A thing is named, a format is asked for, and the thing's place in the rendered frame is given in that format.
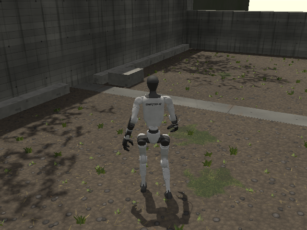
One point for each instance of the robot left upper arm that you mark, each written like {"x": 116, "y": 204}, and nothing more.
{"x": 135, "y": 109}

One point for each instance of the robot left forearm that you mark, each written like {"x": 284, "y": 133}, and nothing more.
{"x": 129, "y": 130}

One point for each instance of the left robot hand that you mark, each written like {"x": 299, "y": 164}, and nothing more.
{"x": 125, "y": 145}

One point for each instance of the right robot hand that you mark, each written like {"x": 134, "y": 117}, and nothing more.
{"x": 173, "y": 130}

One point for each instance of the left robot shin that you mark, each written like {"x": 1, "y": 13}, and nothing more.
{"x": 142, "y": 171}

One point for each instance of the robot right upper arm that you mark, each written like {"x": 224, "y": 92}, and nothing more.
{"x": 170, "y": 108}

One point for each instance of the robot right foot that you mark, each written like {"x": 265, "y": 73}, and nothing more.
{"x": 168, "y": 195}

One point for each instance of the robot right forearm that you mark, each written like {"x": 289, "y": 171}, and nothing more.
{"x": 175, "y": 123}

